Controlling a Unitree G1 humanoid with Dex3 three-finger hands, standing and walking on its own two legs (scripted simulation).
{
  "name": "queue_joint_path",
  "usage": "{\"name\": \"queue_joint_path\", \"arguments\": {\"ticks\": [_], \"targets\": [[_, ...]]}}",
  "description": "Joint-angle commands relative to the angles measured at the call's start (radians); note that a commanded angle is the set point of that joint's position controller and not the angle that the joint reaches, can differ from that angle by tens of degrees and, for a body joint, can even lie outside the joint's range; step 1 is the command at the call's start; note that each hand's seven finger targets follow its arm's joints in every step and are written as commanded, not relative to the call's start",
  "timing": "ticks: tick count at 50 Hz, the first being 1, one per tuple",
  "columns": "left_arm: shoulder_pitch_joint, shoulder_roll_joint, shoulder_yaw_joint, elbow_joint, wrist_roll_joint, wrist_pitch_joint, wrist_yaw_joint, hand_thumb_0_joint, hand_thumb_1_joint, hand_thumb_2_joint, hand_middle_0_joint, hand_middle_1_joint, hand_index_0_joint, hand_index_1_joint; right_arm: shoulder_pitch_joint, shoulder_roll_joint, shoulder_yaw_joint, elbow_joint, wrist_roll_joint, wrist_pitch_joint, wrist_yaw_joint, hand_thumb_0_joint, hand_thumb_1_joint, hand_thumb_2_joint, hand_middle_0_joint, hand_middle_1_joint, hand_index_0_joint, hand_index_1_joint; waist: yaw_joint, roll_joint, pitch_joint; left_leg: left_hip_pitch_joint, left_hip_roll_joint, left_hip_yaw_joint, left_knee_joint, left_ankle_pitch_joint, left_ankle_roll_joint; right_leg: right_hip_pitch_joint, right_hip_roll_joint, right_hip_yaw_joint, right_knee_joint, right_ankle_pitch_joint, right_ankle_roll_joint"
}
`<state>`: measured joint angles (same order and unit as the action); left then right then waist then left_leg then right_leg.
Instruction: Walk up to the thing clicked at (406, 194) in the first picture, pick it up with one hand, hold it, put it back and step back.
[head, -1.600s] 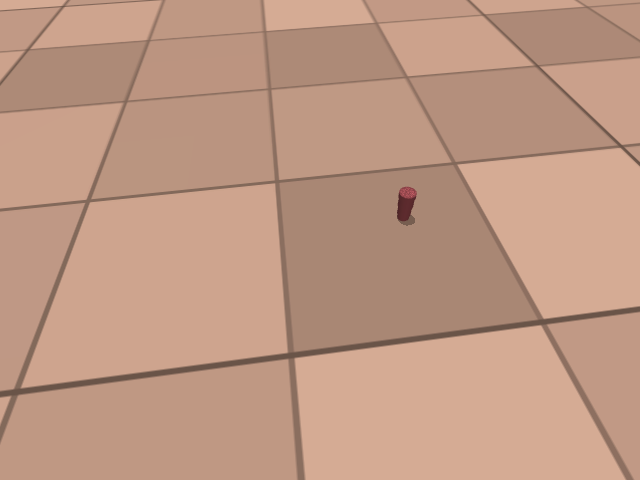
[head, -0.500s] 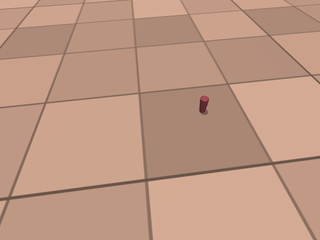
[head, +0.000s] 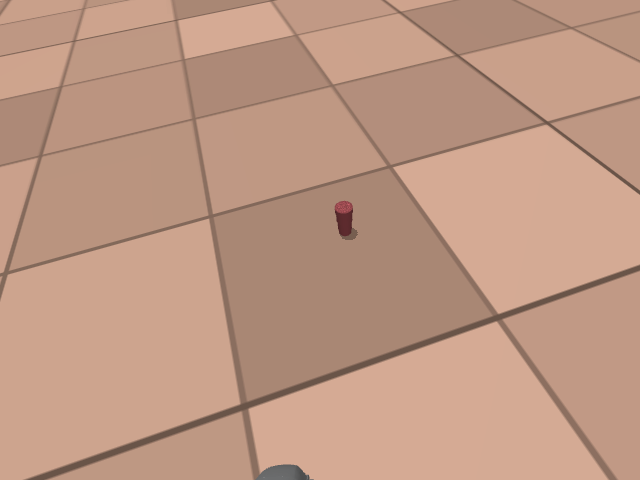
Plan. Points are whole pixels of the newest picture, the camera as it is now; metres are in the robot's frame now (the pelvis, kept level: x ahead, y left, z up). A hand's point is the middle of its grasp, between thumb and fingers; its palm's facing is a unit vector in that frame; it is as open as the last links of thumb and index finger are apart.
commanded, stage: walk up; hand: left
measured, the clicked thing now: (344, 219) +1.16 +0.06 -0.69
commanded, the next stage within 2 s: none
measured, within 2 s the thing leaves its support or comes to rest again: neither
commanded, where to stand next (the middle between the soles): +0.82 -0.09 m, yaw -11 degrees
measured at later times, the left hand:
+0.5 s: hand (214, 324) +0.37 +0.25 -0.12, palm faces -0.24 -0.90 -0.37, open 7.4 cm
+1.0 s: hand (238, 269) +0.50 +0.24 -0.14, palm faces -0.19 -0.91 -0.38, open 7.4 cm
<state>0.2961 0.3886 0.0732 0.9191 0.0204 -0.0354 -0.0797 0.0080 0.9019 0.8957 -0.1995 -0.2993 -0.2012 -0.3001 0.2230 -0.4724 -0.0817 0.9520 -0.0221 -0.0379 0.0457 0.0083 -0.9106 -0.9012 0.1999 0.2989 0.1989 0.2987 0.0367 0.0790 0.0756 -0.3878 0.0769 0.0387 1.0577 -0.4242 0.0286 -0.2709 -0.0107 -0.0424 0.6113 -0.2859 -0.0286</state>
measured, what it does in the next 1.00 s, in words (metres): walks ahead: left foot, then right foot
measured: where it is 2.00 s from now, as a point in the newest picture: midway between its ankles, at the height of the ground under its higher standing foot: (380, 309)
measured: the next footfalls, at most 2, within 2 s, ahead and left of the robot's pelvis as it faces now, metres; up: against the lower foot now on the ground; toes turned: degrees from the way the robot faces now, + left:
left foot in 0.22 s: +0.24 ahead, +0.13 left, +0.00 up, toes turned +1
right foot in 0.58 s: +0.40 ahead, -0.18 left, +0.00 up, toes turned -12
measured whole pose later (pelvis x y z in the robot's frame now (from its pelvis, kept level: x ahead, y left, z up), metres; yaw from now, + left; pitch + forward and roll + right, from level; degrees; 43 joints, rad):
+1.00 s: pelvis +0.43 -0.04 +0.00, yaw -11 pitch -2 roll -2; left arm 0.38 0.43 0.05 0.86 0.02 -0.07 -0.05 0.01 0.90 0.90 -0.20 -0.30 -0.21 -0.30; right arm 0.29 -0.44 -0.07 0.86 -0.03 -0.05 0.08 0.00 -0.91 -0.90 0.20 0.30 0.20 0.30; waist 0.04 0.03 0.05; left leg -0.43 0.10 0.04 0.63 -0.21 0.02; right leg -0.15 -0.01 -0.02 0.57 -0.39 0.00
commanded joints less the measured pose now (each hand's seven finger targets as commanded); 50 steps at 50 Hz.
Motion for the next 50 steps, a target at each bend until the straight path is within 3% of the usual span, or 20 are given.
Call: {"name": "queue_joint_path", "arguments": {"ticks": [1,7,10,11,12,13,15,18,21,25,26,28,29,30,31,36,41,46,48,50], "targets": [[-0.016,0.304,0.071,-0.107,-0.009,-0.035,0.028,0.000,0.900,0.900,-0.200,-0.300,-0.200,-0.300,0.040,-0.167,-0.049,-0.092,0.000,-0.027,0.020,0.000,-0.900,-0.900,0.200,0.300,0.200,0.300,-0.023,-0.242,0.031,-0.086,0.033,-0.031,-0.180,0.054,-0.018,-0.027,-0.199,0.343,-0.399,-0.275,-0.185],[-0.030,0.308,0.066,-0.154,-0.005,-0.052,0.026,0.000,0.900,0.900,-0.200,-0.300,-0.200,-0.300,-0.004,-0.141,-0.053,-0.151,-0.007,-0.053,0.022,0.000,-0.900,-0.900,0.200,0.300,0.200,0.300,-0.028,-0.170,0.001,0.046,0.010,0.005,-0.413,0.182,-0.019,-0.040,-0.195,0.278,-0.318,-0.139,-0.167],[-0.040,0.237,0.033,-0.171,-0.001,-0.050,0.029,0.000,0.900,0.900,-0.200,-0.300,-0.200,-0.300,0.201,-0.181,-0.083,-0.103,-0.014,-0.074,0.000,0.000,-0.900,-0.900,0.200,0.300,0.200,0.300,-0.151,-0.009,-0.086,0.469,-0.034,-0.001,-0.529,0.149,0.016,-0.271,-0.095,0.162,0.059,0.027,-0.103],[0.001,0.153,0.014,-0.178,-0.009,-0.052,0.032,0.000,0.900,0.900,-0.200,-0.300,-0.200,-0.300,0.312,-0.254,-0.105,-0.094,-0.028,-0.085,-0.013,0.000,-0.900,-0.900,0.200,0.300,0.200,0.300,-0.189,0.220,-0.145,0.562,0.163,-0.315,-0.704,-0.137,0.076,-0.377,0.033,0.077,0.419,-0.006,-0.055],[0.032,0.182,0.019,-0.170,-0.015,-0.050,0.043,0.000,0.900,0.900,-0.200,-0.300,-0.200,-0.300,0.261,-0.305,-0.108,-0.131,-0.014,-0.088,-0.014,0.000,-0.900,-0.900,0.200,0.300,0.200,0.300,-0.151,0.187,-0.102,0.513,0.374,-0.729,-0.881,-0.305,0.167,-0.509,0.107,0.119,0.561,-0.226,-0.027],[0.027,0.266,0.025,-0.154,-0.001,-0.049,0.055,0.000,0.900,0.900,-0.200,-0.300,-0.200,-0.300,0.168,-0.309,-0.107,-0.153,0.017,-0.084,-0.010,0.000,-0.900,-0.900,0.200,0.300,0.200,0.300,-0.105,0.063,-0.055,0.393,0.412,-0.747,-0.886,-0.312,0.238,-0.484,0.022,0.193,0.621,-0.215,-0.033],[0.033,0.271,0.033,-0.120,-0.020,-0.050,0.045,0.000,0.900,0.900,-0.200,-0.300,-0.200,-0.300,0.097,-0.226,-0.072,-0.172,0.018,-0.083,-0.012,0.000,-0.900,-0.900,0.200,0.300,0.200,0.300,-0.063,0.003,0.014,0.300,0.297,-0.434,-0.839,-0.124,0.204,-0.433,-0.035,0.181,0.547,-0.096,-0.018],[0.023,0.236,0.031,-0.112,-0.021,-0.047,0.024,0.000,0.900,0.900,-0.200,-0.300,-0.200,-0.300,0.116,-0.198,-0.055,-0.164,0.012,-0.089,-0.015,0.000,-0.900,-0.900,0.200,0.300,0.200,0.300,-0.061,0.067,-0.008,0.276,0.222,-0.182,-0.789,0.296,0.179,-0.337,-0.062,0.128,0.384,-0.057,0.013],[-0.077,0.202,0.024,-0.153,-0.018,-0.042,0.005,0.000,0.900,0.900,-0.200,-0.300,-0.200,-0.300,0.133,-0.219,-0.056,-0.173,0.006,-0.085,-0.016,0.000,-0.900,-0.900,0.200,0.300,0.200,0.300,-0.075,0.092,-0.006,0.289,0.223,-0.080,-0.758,0.474,0.200,-0.290,-0.076,0.064,0.195,-0.043,0.019],[-0.096,0.195,0.031,-0.142,-0.013,-0.038,-0.004,0.000,0.900,0.900,-0.200,-0.300,-0.200,-0.300,0.097,-0.225,-0.058,-0.192,0.011,-0.068,-0.012,0.000,-0.900,-0.900,0.200,0.300,0.200,0.300,-0.064,0.075,-0.047,0.222,0.178,-0.006,-0.691,0.372,0.144,-0.088,-0.021,-0.022,0.010,0.120,-0.005],[-0.084,0.197,0.036,-0.131,-0.013,-0.038,-0.003,0.000,0.900,0.900,-0.200,-0.300,-0.200,-0.300,0.098,-0.221,-0.056,-0.194,0.014,-0.061,-0.014,0.000,-0.900,-0.900,0.200,0.300,0.200,0.300,-0.050,0.048,-0.055,0.182,0.175,0.002,-0.656,0.331,0.133,-0.009,-0.005,-0.035,-0.012,0.147,-0.008],[0.056,0.245,0.061,-0.088,-0.014,-0.045,0.011,0.000,0.900,0.900,-0.200,-0.300,-0.200,-0.300,0.087,-0.181,-0.034,-0.206,0.014,-0.054,-0.014,0.000,-0.900,-0.900,0.200,0.300,0.200,0.300,0.043,-0.088,-0.124,0.067,0.127,0.055,-0.389,0.390,0.094,0.266,0.020,-0.023,-0.059,0.133,-0.032],[0.148,0.310,0.089,-0.068,-0.010,-0.052,0.025,0.000,0.900,0.900,-0.200,-0.300,-0.200,-0.300,0.135,-0.117,-0.011,-0.215,0.015,-0.054,-0.014,0.000,-0.900,-0.900,0.200,0.300,0.200,0.300,0.088,-0.287,-0.172,-0.083,0.051,0.097,-0.118,0.276,0.057,0.416,-0.057,0.140,-0.142,-0.055,-0.068],[0.175,0.400,0.102,-0.094,-0.017,-0.061,0.040,0.000,0.900,0.900,-0.200,-0.300,-0.200,-0.300,0.175,-0.078,0.007,-0.228,0.023,-0.045,-0.012,0.000,-0.900,-0.900,0.200,0.300,0.200,0.300,0.073,-0.420,-0.196,-0.253,-0.059,0.059,0.097,-0.088,0.012,0.433,-0.360,0.681,-0.345,-0.292,-0.156],[0.109,0.412,0.093,-0.110,-0.027,-0.058,0.038,0.000,0.900,0.900,-0.200,-0.300,-0.200,-0.300,0.122,-0.194,-0.028,-0.203,0.015,-0.029,-0.022,0.000,-0.900,-0.900,0.200,0.300,0.200,0.300,0.062,-0.276,-0.133,-0.257,-0.013,-0.047,0.183,-0.104,0.009,0.302,-0.398,0.787,-0.381,-0.399,-0.241],[-0.007,0.293,0.058,-0.135,-0.032,-0.068,0.049,0.000,0.900,0.900,-0.200,-0.300,-0.200,-0.300,0.192,-0.165,-0.026,-0.123,0.013,-0.022,-0.004,0.000,-0.900,-0.900,0.200,0.300,0.200,0.300,-0.028,-0.225,-0.004,-0.161,0.054,-0.073,0.026,0.107,0.003,0.043,-0.218,0.340,-0.349,-0.050,-0.181],[0.010,0.303,0.067,-0.158,-0.020,-0.081,0.049,0.000,0.900,0.900,-0.200,-0.300,-0.200,-0.300,0.113,-0.150,-0.033,-0.149,-0.005,-0.021,0.022,0.000,-0.900,-0.900,0.200,0.300,0.200,0.300,-0.010,-0.224,-0.005,-0.156,0.058,-0.028,-0.205,0.142,-0.035,0.021,-0.220,0.260,-0.364,-0.122,-0.212],[0.008,0.321,0.062,-0.167,-0.013,-0.082,0.047,0.000,0.900,0.900,-0.200,-0.300,-0.200,-0.300,0.025,-0.131,-0.040,-0.179,-0.002,-0.041,0.035,0.000,-0.900,-0.900,0.200,0.300,0.200,0.300,-0.007,-0.211,0.000,-0.024,0.045,-0.018,-0.386,0.234,-0.020,-0.035,-0.232,0.236,-0.328,-0.127,-0.186],[-0.023,0.322,0.055,-0.164,-0.016,-0.076,0.048,0.000,0.900,0.900,-0.200,-0.300,-0.200,-0.300,0.072,-0.136,-0.050,-0.161,-0.003,-0.049,0.033,0.000,-0.900,-0.900,0.200,0.300,0.200,0.300,-0.055,-0.179,-0.020,0.133,0.010,0.026,-0.453,0.234,-0.009,-0.105,-0.218,0.199,-0.251,-0.090,-0.162],[-0.008,0.262,0.030,-0.164,-0.007,-0.073,0.051,0.000,0.900,0.900,-0.200,-0.300,-0.200,-0.300,0.238,-0.179,-0.070,-0.108,-0.005,-0.060,0.014,0.000,-0.900,-0.900,0.200,0.300,0.200,0.300,-0.142,-0.045,-0.108,0.393,-0.039,0.022,-0.499,0.168,0.015,-0.176,-0.150,0.133,0.047,0.099,-0.109]]}}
